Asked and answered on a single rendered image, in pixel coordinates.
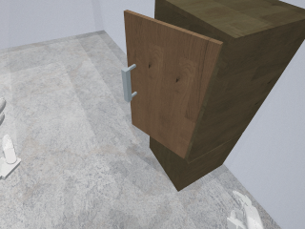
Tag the handle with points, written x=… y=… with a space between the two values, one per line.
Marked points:
x=127 y=84

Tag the cupboard door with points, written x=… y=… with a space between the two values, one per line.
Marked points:
x=174 y=69

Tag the left robot hand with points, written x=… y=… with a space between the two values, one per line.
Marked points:
x=10 y=161

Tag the right robot hand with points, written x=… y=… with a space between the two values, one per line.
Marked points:
x=248 y=219

